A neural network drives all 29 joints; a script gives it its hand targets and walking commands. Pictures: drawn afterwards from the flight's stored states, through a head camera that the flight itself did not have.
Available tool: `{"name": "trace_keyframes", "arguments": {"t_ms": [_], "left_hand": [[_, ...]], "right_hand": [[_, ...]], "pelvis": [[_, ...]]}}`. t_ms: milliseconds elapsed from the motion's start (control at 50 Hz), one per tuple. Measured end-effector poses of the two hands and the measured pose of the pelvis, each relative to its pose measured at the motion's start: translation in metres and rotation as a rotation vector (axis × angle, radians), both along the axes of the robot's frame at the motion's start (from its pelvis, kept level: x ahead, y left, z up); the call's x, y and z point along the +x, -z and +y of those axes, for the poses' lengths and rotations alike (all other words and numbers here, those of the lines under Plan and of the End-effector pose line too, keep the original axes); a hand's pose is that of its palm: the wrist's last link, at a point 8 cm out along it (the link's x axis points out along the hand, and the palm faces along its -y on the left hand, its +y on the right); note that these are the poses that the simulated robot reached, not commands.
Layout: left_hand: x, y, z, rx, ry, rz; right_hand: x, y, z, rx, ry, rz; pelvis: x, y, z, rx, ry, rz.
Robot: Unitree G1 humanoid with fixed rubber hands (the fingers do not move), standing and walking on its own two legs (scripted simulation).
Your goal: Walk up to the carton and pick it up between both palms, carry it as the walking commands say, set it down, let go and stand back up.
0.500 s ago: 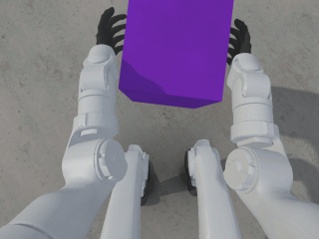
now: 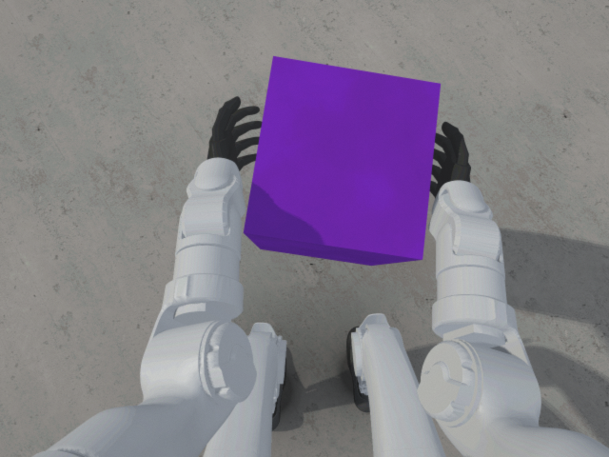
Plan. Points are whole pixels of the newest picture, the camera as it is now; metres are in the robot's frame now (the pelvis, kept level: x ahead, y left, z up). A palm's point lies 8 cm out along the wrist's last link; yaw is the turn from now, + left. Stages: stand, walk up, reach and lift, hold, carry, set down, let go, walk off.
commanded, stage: reach and lift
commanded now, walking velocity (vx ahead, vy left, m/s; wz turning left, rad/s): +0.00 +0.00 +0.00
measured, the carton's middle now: (332, 182) +0.46 -0.03 -0.12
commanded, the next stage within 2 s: none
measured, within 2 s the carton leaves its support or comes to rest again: neither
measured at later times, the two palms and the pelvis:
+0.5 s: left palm (212, 156) +0.44 +0.11 +0.03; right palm (480, 181) +0.41 -0.18 +0.02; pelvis +0.02 +0.00 +0.06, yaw +0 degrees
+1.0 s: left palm (181, 147) +0.42 +0.12 +0.10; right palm (516, 178) +0.39 -0.17 +0.09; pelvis +0.03 -0.01 +0.12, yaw +0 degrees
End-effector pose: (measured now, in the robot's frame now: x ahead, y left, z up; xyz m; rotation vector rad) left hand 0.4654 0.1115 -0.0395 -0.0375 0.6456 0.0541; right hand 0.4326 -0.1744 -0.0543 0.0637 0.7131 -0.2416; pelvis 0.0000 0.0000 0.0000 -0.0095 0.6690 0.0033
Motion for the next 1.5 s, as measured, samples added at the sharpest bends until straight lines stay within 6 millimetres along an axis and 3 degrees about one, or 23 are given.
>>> {"name": "trace_keyframes", "arguments": {"t_ms": [200,880,1500], "left_hand": [[-0.013,-0.034,0.000,-0.013,-0.006,-0.002],[-0.044,-0.128,0.002,0.004,0.001,0.002],[-0.072,-0.215,0.005,0.036,0.011,-0.027]], "right_hand": [[-0.012,-0.036,0.000,-0.003,0.002,-0.003],[-0.041,-0.131,0.002,-0.002,-0.001,-0.002],[-0.064,-0.222,0.004,-0.049,-0.047,-0.029]], "pelvis": [[0.016,-0.030,0.002,0.002,0.001,-0.039],[0.031,-0.110,-0.009,0.012,0.009,-0.260],[0.049,-0.158,-0.006,0.009,0.008,-0.539]]}}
